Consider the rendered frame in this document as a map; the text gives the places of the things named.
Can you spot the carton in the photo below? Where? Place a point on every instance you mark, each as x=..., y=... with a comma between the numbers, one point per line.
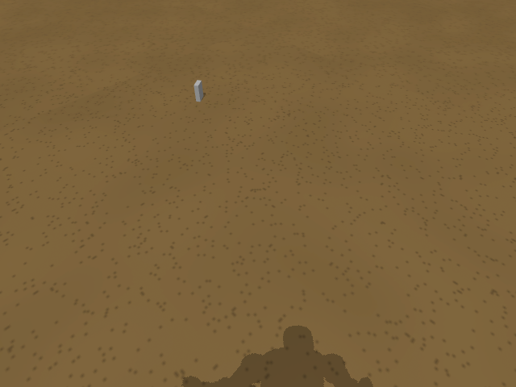
x=198, y=90

